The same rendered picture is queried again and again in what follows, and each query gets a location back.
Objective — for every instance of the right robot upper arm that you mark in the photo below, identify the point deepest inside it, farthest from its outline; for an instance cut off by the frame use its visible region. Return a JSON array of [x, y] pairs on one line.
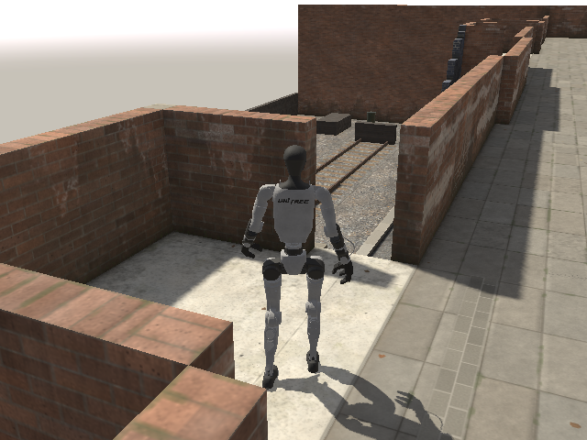
[[323, 195]]

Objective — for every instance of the right robot hand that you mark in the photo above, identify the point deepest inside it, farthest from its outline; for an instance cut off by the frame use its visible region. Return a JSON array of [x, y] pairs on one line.
[[347, 269]]

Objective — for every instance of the left robot thigh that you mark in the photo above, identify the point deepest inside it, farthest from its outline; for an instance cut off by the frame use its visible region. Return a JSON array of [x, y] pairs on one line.
[[272, 277]]

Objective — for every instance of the right robot foot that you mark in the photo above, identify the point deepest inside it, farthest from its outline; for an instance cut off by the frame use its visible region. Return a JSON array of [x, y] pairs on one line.
[[312, 364]]

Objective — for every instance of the left robot forearm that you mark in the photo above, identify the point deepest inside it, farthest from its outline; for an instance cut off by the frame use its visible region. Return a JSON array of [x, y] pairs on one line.
[[249, 236]]

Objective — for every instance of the left robot upper arm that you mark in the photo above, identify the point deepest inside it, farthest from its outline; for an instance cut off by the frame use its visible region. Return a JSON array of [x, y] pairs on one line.
[[265, 193]]

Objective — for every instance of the right robot forearm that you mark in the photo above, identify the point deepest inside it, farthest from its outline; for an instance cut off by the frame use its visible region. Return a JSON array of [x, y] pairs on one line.
[[340, 247]]

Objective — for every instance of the left robot hand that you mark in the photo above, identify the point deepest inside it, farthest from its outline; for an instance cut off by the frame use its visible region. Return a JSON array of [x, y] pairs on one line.
[[245, 250]]

